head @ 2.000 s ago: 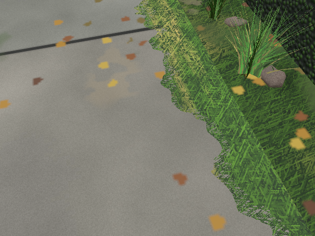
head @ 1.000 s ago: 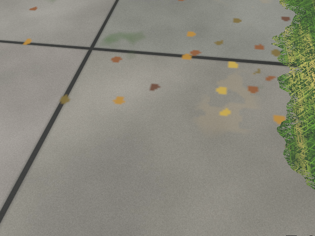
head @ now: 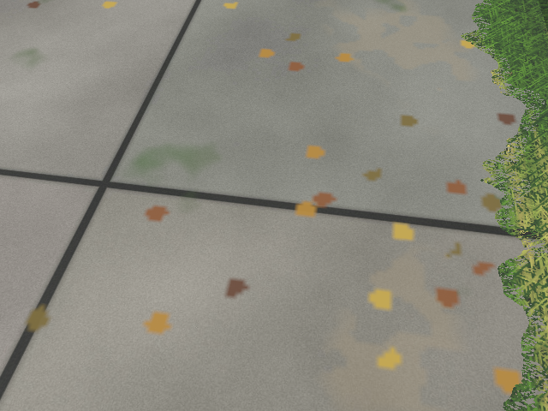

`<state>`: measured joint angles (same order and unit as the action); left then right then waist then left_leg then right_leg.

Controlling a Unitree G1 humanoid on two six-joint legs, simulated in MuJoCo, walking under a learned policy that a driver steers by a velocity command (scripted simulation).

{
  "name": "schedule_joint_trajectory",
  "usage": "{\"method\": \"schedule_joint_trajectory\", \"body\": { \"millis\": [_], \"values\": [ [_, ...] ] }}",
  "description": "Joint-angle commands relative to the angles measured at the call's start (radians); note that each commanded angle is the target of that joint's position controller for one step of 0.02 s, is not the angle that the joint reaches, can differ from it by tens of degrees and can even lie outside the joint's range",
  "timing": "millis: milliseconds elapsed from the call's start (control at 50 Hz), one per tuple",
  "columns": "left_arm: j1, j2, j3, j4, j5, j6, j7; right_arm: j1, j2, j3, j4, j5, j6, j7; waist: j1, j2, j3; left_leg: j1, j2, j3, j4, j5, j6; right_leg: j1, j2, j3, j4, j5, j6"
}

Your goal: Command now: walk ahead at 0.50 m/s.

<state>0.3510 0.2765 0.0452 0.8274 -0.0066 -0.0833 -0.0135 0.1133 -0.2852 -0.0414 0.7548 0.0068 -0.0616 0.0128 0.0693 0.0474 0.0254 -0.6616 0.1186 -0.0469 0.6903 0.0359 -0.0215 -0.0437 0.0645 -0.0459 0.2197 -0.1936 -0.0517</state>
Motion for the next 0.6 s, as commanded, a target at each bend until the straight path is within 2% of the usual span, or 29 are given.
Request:
{"method": "schedule_joint_trajectory", "body": {
  "millis": [20, 80, 120, 140, 160, 180, 200, 220, 240, 260, 280, 300, 320, 380, 420, 500, 560, 600],
  "values": [
    [0.014, 0.183, 0.045, -0.031, -0.010, -0.004, 0.009, -0.112, -0.051, -0.006, -0.086, 0.007, -0.020, 0.014, 0.009, -0.099, 0.045, 0.049, -0.028, 0.025, -0.104, 0.063, 0.006, -0.040, -0.274, 0.124, -0.085, 0.169, -0.155],
    [0.035, 0.190, 0.052, -0.005, -0.017, 0.014, 0.015, -0.150, -0.071, -0.011, -0.110, 0.008, -0.028, 0.028, 0.003, -0.106, 0.056, 0.045, -0.039, 0.010, -0.168, -0.025, 0.040, 0.051, -0.320, 0.155, -0.026, 0.212, -0.137],
    [0.023, 0.201, 0.056, 0.002, -0.019, 0.026, 0.020, -0.097, -0.096, -0.022, -0.101, 0.006, -0.036, 0.031, -0.039, -0.121, 0.028, 0.139, -0.064, 0.023, -0.199, -0.101, 0.061, 0.076, -0.326, 0.181, 0.046, 0.315, -0.120],
    [0.000, 0.203, 0.055, -0.001, -0.019, 0.031, 0.021, -0.004, -0.120, -0.037, -0.076, 0.004, -0.040, 0.026, -0.097, -0.119, -0.023, 0.279, -0.093, 0.051, -0.234, -0.108, 0.080, 0.057, -0.293, 0.162, 0.152, 0.444, -0.101],
    [0.002, 0.167, 0.041, -0.006, -0.009, 0.032, 0.022, 0.153, -0.174, -0.063, -0.033, -0.002, -0.041, 0.016, -0.164, -0.096, -0.141, 0.529, -0.070, 0.038, -0.214, -0.083, 0.112, -0.031, -0.233, 0.125, 0.347, 0.453, -0.069],
    [0.018, 0.090, 0.011, -0.037, 0.022, 0.029, 0.022, 0.324, -0.254, -0.082, -0.012, -0.013, -0.036, 0.003, -0.212, 0.059, -0.316, 0.829, 0.146, -0.195, -0.182, -0.067, 0.169, -0.240, -0.143, 0.070, 0.685, 0.121, -0.023],
    [0.148, 0.012, -0.008, -0.043, -0.010, 0.009, 0.018, 0.330, -0.287, -0.086, 0.002, -0.019, -0.029, 0.010, -0.139, 0.315, -0.406, 1.053, 0.306, -0.624, -0.327, -0.311, 0.302, -0.582, -0.003, 0.111, 0.956, -0.406, 0.021],
    [0.077, 0.138, 0.021, -0.026, -0.035, 0.000, 0.017, 0.296, -0.177, -0.061, -0.013, -0.008, -0.029, 0.010, -0.179, 0.157, -0.305, 0.972, 0.274, -0.592, -0.382, -0.444, 0.264, -0.677, -0.063, 0.200, 1.053, -0.380, 0.021],
    [-0.007, 0.174, 0.036, -0.050, -0.045, -0.004, 0.016, 0.236, -0.135, -0.047, -0.015, -0.004, -0.032, 0.006, -0.172, 0.105, -0.179, 0.854, 0.247, -0.436, -0.398, -0.421, 0.223, -0.714, -0.106, 0.180, 1.053, -0.282, 0.012],
    [-0.043, 0.157, 0.035, -0.055, -0.037, -0.001, 0.021, 0.172, -0.114, -0.040, -0.018, -0.009, -0.035, 0.007, -0.139, 0.039, -0.120, 0.736, 0.210, -0.337, -0.427, -0.326, 0.204, -0.675, -0.149, 0.163, 1.021, -0.196, 0.019],
    [-0.064, 0.145, 0.041, -0.053, -0.024, 0.008, 0.025, 0.127, -0.077, -0.032, -0.016, -0.012, -0.039, 0.009, -0.120, 0.026, -0.059, 0.647, 0.161, -0.239, -0.462, -0.242, 0.181, -0.644, -0.172, 0.167, 0.967, -0.136, 0.020],
    [-0.027, 0.123, 0.041, -0.052, -0.026, 0.019, 0.021, 0.105, -0.081, -0.033, -0.011, -0.021, -0.045, 0.006, -0.086, 0.080, -0.059, 0.591, 0.159, -0.181, -0.489, -0.184, 0.184, -0.584, -0.193, 0.173, 0.953, -0.090, 0.029],
    [-0.014, 0.105, 0.039, -0.046, -0.028, 0.030, 0.020, 0.094, -0.071, -0.034, -0.005, -0.021, -0.053, 0.006, -0.078, 0.073, -0.049, 0.562, 0.147, -0.135, -0.512, -0.128, 0.190, -0.561, -0.201, 0.166, 0.943, -0.073, 0.035],
    [-0.056, 0.076, 0.039, -0.069, -0.024, 0.053, 0.021, 0.089, -0.093, -0.045, 0.021, -0.021, -0.063, -0.002, -0.066, 0.024, -0.004, 0.536, 0.144, -0.015, -0.550, -0.005, 0.204, -0.618, -0.207, 0.163, 0.888, -0.003, 0.052],
    [-0.096, 0.067, 0.036, -0.090, -0.019, 0.054, 0.016, 0.103, -0.108, -0.050, 0.037, -0.023, -0.059, -0.010, -0.074, 0.008, 0.014, 0.556, 0.138, 0.049, -0.562, 0.036, 0.205, -0.653, -0.205, 0.163, 0.789, 0.083, 0.060],
    [-0.215, 0.042, 0.023, -0.133, -0.015, 0.044, -0.010, 0.123, -0.139, -0.058, 0.053, -0.017, -0.045, -0.022, -0.116, -0.009, 0.046, 0.590, 0.122, 0.164, -0.577, 0.054, 0.185, -0.625, -0.190, 0.084, 0.560, 0.236, 0.049],
    [-0.306, 0.035, 0.017, -0.179, -0.015, 0.044, -0.028, 0.174, -0.159, -0.066, 0.078, -0.004, -0.026, -0.026, -0.148, -0.022, 0.076, 0.686, 0.152, 0.203, -0.555, 0.097, 0.180, -0.655, -0.179, 0.043, 0.463, 0.225, 0.026],
    [-0.335, 0.043, 0.019, -0.207, -0.016, 0.045, -0.039, 0.189, -0.172, -0.071, 0.089, 0.006, -0.009, -0.026, -0.145, -0.014, 0.079, 0.756, 0.171, 0.226, -0.510, 0.190, 0.167, -0.659, -0.162, 0.015, 0.427, 0.169, 0.004]
  ]
}}
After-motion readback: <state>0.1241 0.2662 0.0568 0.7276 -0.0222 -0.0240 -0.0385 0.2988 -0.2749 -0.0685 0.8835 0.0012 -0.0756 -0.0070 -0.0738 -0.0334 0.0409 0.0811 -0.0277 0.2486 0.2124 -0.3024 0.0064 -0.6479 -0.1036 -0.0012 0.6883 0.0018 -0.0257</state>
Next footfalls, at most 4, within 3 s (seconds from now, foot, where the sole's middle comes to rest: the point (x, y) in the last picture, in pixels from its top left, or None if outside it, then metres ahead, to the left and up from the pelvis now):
0.16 left None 0.27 0.15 -0.78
0.70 right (364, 400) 0.52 -0.13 -0.78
1.22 left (341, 274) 0.87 -0.08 -0.78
1.68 right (457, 248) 0.98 -0.42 -0.78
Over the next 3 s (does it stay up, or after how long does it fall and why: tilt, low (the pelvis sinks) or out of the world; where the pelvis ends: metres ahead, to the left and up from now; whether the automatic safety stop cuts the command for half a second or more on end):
stays up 0.95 -0.25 -0.01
